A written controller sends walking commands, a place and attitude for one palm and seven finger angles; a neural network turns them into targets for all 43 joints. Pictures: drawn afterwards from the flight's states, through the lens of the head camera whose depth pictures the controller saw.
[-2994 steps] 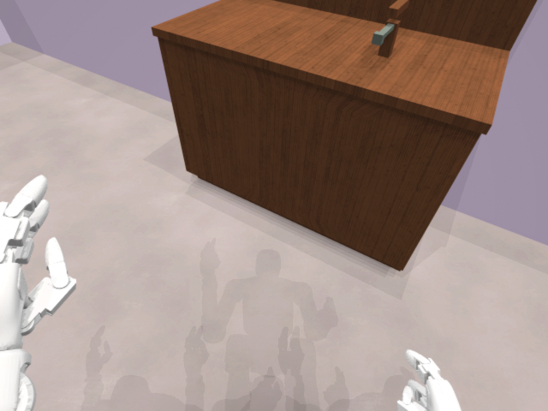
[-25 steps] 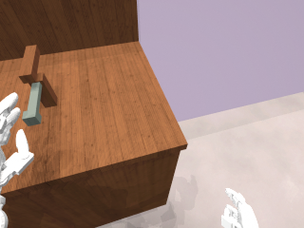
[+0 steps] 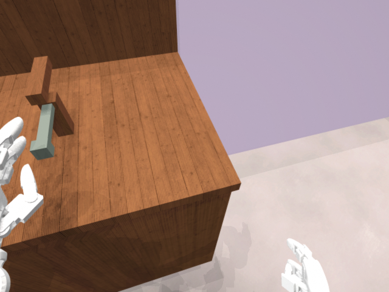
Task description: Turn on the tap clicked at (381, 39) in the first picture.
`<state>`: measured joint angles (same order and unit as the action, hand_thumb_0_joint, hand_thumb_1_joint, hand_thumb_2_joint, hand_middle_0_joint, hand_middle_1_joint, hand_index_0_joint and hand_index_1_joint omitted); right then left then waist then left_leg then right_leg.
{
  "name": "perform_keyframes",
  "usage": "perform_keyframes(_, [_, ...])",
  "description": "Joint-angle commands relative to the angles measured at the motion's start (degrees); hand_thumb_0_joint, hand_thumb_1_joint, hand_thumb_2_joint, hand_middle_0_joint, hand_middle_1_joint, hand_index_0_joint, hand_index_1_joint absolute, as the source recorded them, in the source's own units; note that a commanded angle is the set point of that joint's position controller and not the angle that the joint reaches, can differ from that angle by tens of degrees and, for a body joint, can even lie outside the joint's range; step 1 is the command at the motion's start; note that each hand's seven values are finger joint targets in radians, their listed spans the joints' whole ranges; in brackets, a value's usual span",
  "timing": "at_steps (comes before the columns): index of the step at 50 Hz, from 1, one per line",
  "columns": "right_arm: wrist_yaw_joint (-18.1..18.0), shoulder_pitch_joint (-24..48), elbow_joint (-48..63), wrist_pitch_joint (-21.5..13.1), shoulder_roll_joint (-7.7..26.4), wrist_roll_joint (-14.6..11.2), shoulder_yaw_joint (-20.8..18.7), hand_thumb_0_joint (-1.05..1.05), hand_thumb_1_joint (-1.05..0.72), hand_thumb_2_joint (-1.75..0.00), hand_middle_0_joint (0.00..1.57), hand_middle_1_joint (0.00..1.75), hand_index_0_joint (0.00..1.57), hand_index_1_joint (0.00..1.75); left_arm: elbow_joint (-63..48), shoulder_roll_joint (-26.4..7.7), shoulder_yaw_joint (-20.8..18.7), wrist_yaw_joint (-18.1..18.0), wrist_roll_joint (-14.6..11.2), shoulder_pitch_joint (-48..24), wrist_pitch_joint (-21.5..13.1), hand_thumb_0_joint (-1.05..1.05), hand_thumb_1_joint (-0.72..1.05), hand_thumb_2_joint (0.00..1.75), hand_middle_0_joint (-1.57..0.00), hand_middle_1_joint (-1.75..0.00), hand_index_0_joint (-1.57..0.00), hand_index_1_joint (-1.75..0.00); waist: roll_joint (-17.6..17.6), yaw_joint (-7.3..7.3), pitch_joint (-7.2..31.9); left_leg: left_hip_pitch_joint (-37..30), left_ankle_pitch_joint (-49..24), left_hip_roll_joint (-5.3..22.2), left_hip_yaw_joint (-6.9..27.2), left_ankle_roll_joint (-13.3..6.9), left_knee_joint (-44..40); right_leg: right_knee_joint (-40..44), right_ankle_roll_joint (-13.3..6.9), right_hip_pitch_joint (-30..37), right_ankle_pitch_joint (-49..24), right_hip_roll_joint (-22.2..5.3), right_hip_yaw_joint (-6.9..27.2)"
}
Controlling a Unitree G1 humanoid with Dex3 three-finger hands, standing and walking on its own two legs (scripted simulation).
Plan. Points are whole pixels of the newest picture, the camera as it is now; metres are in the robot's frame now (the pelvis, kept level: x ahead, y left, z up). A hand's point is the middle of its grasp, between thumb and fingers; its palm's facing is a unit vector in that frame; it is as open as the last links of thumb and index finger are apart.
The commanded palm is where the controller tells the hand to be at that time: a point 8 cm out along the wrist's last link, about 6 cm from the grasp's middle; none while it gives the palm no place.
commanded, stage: shuffle to correct the standing spot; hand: left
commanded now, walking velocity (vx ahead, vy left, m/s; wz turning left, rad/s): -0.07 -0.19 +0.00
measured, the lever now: (42, 149) +0.33 +0.31 +0.13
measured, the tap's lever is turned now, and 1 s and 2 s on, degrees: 0 0 0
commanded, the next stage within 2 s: come to a stop and stand still in 0.62 s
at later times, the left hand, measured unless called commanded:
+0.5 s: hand (33, 200) +0.21 +0.24 +0.17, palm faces +0.36 -0.84 -0.40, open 7.4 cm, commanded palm +0.16 +0.28 +0.18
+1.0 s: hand (34, 198) +0.22 +0.25 +0.16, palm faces +0.29 -0.87 -0.40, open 7.4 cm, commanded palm +0.15 +0.30 +0.18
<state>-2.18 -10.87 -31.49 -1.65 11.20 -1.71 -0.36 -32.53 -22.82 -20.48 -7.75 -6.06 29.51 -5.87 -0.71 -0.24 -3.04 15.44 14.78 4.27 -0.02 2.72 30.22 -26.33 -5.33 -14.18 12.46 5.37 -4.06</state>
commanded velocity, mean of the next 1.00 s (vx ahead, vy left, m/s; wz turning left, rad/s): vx -0.05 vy -0.13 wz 0.00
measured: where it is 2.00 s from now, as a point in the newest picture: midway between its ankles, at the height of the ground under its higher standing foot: outside the picture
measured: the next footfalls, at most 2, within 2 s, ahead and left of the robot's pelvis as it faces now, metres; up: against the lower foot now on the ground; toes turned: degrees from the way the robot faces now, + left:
none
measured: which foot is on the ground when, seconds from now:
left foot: down 0.00-1.00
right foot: down 0.00-1.00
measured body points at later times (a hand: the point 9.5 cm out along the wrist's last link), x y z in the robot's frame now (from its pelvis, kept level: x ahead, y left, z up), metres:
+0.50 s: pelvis +0.00 +0.00 +0.00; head +0.02 +0.00 +0.45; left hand +0.18 +0.29 +0.19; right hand +0.17 -0.23 -0.08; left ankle +0.01 +0.15 -0.74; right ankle +0.02 -0.06 -0.74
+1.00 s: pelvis -0.02 +0.02 +0.00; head +0.02 +0.02 +0.45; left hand +0.20 +0.29 +0.18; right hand +0.15 -0.23 -0.08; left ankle +0.01 +0.15 -0.73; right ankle +0.02 -0.06 -0.74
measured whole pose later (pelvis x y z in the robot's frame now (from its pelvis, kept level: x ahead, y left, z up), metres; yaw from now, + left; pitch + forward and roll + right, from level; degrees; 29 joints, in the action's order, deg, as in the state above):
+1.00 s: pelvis -0.02 +0.02 +0.00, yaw -2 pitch +0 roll +0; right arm -0.3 -12.4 -32.4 -9.1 14.3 -1.6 -2.1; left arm -25.5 -20.6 -20.2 -3.8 -4.2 24.4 -12.3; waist -0.8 0.2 -4.2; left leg 16.6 14.7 2.5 -3.1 0.3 31.5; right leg -29.5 -3.3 -16.9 12.4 3.6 -1.4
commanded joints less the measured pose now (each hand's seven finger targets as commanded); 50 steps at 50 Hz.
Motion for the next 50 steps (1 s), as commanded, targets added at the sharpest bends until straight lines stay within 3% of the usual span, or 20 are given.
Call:
perform_keyframes(1, [-0.54, 4.42, 8.75, -2.88, 6.48, -0.19, -2.39, 0.0, -0.9, -0.9, 0.2, 0.3, 0.2, 0.3, -11.24, -10.01, -7.76, -1.07, -0.12, -1.93, -3.31, 0.0, 0.9, 0.9, -0.2, -0.3, -0.2, -0.3, -2.5, -0.3, 8.29, -2.33, -5.0, 5.8, 5.1, -4.5, -4.2, 5.7, 2.89, 3.28, -8.54, -10.87, 10.05])
perform_keyframes(5, [-0.41, 4.08, 8.95, -2.88, 6.72, -0.07, -2.48, 0.0, -0.9, -0.9, 0.2, 0.3, 0.2, 0.3, -10.35, -9.47, -7.32, -1.06, 0.16, -2.29, -3.22, 0.0, 0.9, 0.9, -0.2, -0.3, -0.2, -0.3, -1.98, -0.13, 7.93, -1.19, -3.04, 5.43, 4.5, -4.53, -3.68, 6.43, 3.6, 3.64, -7.25, -11.06, 10.35])
perform_keyframes(6, [-0.47, 4.39, 8.76, -2.99, 6.47, -0.34, -2.34, 0.0, -0.9, -0.9, 0.2, 0.3, 0.2, 0.3, -10.94, -9.43, -6.97, -1.08, -0.04, -2.5, -3.15, 0.0, 0.9, 0.9, -0.2, -0.3, -0.2, -0.3, -2.21, -0.35, 7.97, -1.94, -3.04, 5.13, 4.53, -4.34, -3.71, 6.41, 2.79, 3.01, -7.13, -11.24, 10.48])
perform_keyframes(10, [-0.41, 3.94, 8.78, -3.02, 6.62, -0.11, -2.44, 0.0, -0.9, -0.9, 0.2, 0.3, 0.2, 0.3, -10.34, -9.58, -7.35, -1.33, 0.18, -2.37, -3.23, 0.0, 0.9, 0.9, -0.2, -0.3, -0.2, -0.3, -0.7, -0.21, 7.69, -1.57, -1.03, 4.68, 4.32, -4.45, -3.32, 7.55, 2.99, 2.43, -4.27, -11.65, 10.94])
perform_keyframes(12, [-0.49, 4.13, 8.5, -2.97, 6.55, 0.0, -2.23, 0.0, -0.9, -0.9, 0.2, 0.3, 0.2, 0.3, -11.51, -9.28, -6.78, -1.42, 0.11, -2.78, -3.43, 0.0, 0.9, 0.9, -0.2, -0.3, -0.2, -0.3, -1.89, -0.45, 8.47, -2.25, -3.68, 4.77, 4.67, -4.43, -3.59, 6.61, 2.31, 2.92, -6.37, -11.67, 10.27])
perform_keyframes(17, [-0.54, 4.41, 8.55, -3.05, 6.57, 0.11, -2.25, 0.0, -0.9, -0.9, 0.2, 0.3, 0.2, 0.3, -11.71, -9.37, -7.03, -1.29, 0.16, -2.22, -3.52, 0.0, 0.9, 0.9, -0.2, -0.3, -0.2, -0.3, -3.65, -0.25, 8.87, -2.23, -8.2, 6.17, 5.37, -4.6, -4.36, 5.12, 3.15, 4.68, -10.38, -10.75, 8.84])
perform_keyframes(21, [-0.56, 4.56, 8.7, -3.3, 6.5, -0.21, -2.31, 0.0, -0.9, -0.9, 0.2, 0.3, 0.2, 0.3, -12.06, -9.57, -6.99, -1.17, 0.02, -2.46, -3.46, 0.0, 0.9, 0.9, -0.2, -0.3, -0.2, -0.3, -4.67, -0.17, 8.34, -2.03, -6.19, 6.29, 5.66, -4.41, -5.25, 5.2, 2.91, 4.23, -8.82, -10.51, 9.17])
perform_keyframes(29, [-0.43, 3.9, 8.81, -3.05, 6.64, -0.12, -2.32, 0.0, -0.9, -0.9, 0.2, 0.3, 0.2, 0.3, -9.65, -8.9, -6.78, -1.2, 0.18, -2.66, -3.06, 0.0, 0.9, 0.9, -0.2, -0.3, -0.2, -0.3, -1.08, -0.21, 7.84, -1.25, -1.91, 5.37, 5.05, -4.39, -4.69, 6.91, 2.96, 3.51, -5.65, -10.95, 10.04])
perform_keyframes(31, [-0.53, 4.3, 8.67, -3.1, 6.36, -0.25, -2.31, 0.0, -0.9, -0.9, 0.2, 0.3, 0.2, 0.3, -10.27, -9.61, -7.2, -1.27, 0.01, -2.34, -2.94, 0.0, 0.9, 0.9, -0.2, -0.3, -0.2, -0.3, -1.14, -0.35, 8.52, -2.84, -3.76, 4.94, 4.43, -4.27, -3.48, 7.0, 2.58, 2.87, -7.57, -11.57, 10.55])
perform_keyframes(37, [-0.53, 4.61, 8.45, -3.14, 6.19, -0.16, -1.89, 0.0, -0.9, -0.9, 0.2, 0.3, 0.2, 0.3, -10.8, -9.19, -6.48, -1.78, 0.24, -3.65, -3.26, 0.0, 0.9, 0.9, -0.2, -0.3, -0.2, -0.3, -1.62, -0.36, 7.31, -2.85, -0.03, 3.92, 4.53, -4.46, -3.69, 8.76, 2.2, 0.71, -1.44, -12.21, 11.5])
perform_keyframes(38, [-1.59, -7.79, -0.04, -8.85, 7.91, 2.09, -4.82, 0.0, -0.9, -0.9, 0.2, 0.3, 0.2, 0.3, -17.66, -53.48, -38.25, 0.87, 9.55, -60.37, -9.67, 0.0, 0.9, 0.9, -0.2, -0.3, -0.2, -0.3, 11.94, 2.12, 0.95, 2.99, -5.62, 0.51, -5.58, -3.02, -2.19, 12.89, 12.58, -0.48, -14.6, -7.5, 8.92])
perform_keyframes(39, [-1.63, -2.04, 2.69, -9.17, 5.26, 1.91, -4.11, 0.0, -0.9, -0.9, 0.2, 0.3, 0.2, 0.3, 11.26, -23.29, -19.96, 4.0, 4.63, -33.29, -7.91, 0.0, 0.9, 0.9, -0.2, -0.3, -0.2, -0.3, 8.63, 1.8, 11.75, 0.98, -10.6, -3.09, -3.55, -4.85, -1.57, 6.87, 6.39, 5.4, -17.94, -11.67, 10.35])
perform_keyframes(40, [-0.88, -1.42, 6.47, -10.74, 8.25, 0.69, -4.95, 0.0, -0.9, -0.9, 0.2, 0.3, 0.2, 0.3, 17.15, -14.61, -12.43, 5.61, 3.12, -18.21, -7.43, 0.0, 0.9, 0.9, -0.2, -0.3, -0.2, -0.3, 2.05, 4.64, 8.78, -1.82, -10.43, -1.89, -4.05, -3.27, 0.76, 6.74, 7.29, 3.44, -24.07, -11.73, 15.87])
perform_keyframes(41, [0.67, -0.41, 6.87, -10.78, 7.83, -0.11, -4.44, 0.0, -0.9, -0.9, 0.2, 0.3, 0.2, 0.3, 13.58, -4.66, -3.12, 6.4, 0.95, -11.23, -7.84, 0.0, 0.9, 0.9, -0.2, -0.3, -0.2, -0.3, -8.1, 3.19, 10.25, -4.07, -11.66, 0.19, -4.3, -3.87, -0.5, 1.7, 6.92, 4.4, -26.58, -12.0, 12.41])
perform_keyframes(42, [1.67, -1.92, 7.74, -10.19, 9.3, 0.16, -4.65, 0.0, -0.9, -0.9, 0.2, 0.3, 0.2, 0.3, 4.48, -6.77, -3.92, 6.06, 1.48, -11.92, -8.81, 0.0, 0.9, 0.9, -0.2, -0.3, -0.2, -0.3, -9.24, 2.62, 13.4, -2.7, -12.07, 1.52, -3.14, -4.48, -2.32, -2.0, 7.9, 7.73, -22.82, -11.4, 11.03])
perform_keyframes(43, [2.3, 0.2, 8.56, -10.2, 8.44, -0.22, -3.96, 0.0, -0.9, -0.9, 0.2, 0.3, 0.2, 0.3, -0.43, -6.58, -3.23, 5.5, 1.21, -11.19, -9.52, 0.0, 0.9, 0.9, -0.2, -0.3, -0.2, -0.3, -6.78, 3.25, 13.3, -1.11, -11.55, 1.92, -2.22, -5.01, -2.13, -2.7, 8.92, 8.58, -18.86, -10.67, 10.07])
perform_keyframes(45, [2.78, 1.47, 9.12, -10.61, 7.54, -0.46, -3.23, 0.0, -0.9, -0.9, 0.2, 0.3, 0.2, 0.3, -3.93, -7.35, -4.34, 4.22, 1.37, -7.35, -9.86, 0.0, 0.9, 0.9, -0.2, -0.3, -0.2, -0.3, 1.95, 3.71, 11.37, 1.46, -4.57, -0.2, -2.3, -4.8, -0.58, 1.84, 9.0, 7.43, -9.74, -10.76, 11.56])
perform_keyframes(48, [1.72, 3.03, 8.46, -10.55, 6.75, 0.07, -2.61, 0.0, -0.9, -0.9, 0.2, 0.3, 0.2, 0.3, -6.01, -11.32, -9.69, 1.92, 1.33, -6.36, -10.11, 0.0, 0.9, 0.9, -0.2, -0.3, -0.2, -0.3, 10.98, 2.82, 9.3, -1.29, 2.07, -3.24, -1.59, -4.1, 1.91, 10.64, 6.05, 0.5, 5.21, -12.75, 15.22])
perform_keyframes(50, [0.56, 3.3, 7.86, -10.57, 6.49, 0.74, -2.27, 0.0, -0.9, -0.9, 0.2, 0.3, 0.2, 0.3, -6.26, -12.32, -11.77, 1.24, 1.34, -7.15, -10.48, 0.0, 0.9, 0.9, -0.2, -0.3, -0.2, -0.3, 9.04, 2.04, 7.81, -2.76, 2.24, -3.63, -0.52, -3.98, 1.51, 13.39, 3.79, -3.13, 13.37, -13.69, 16.94])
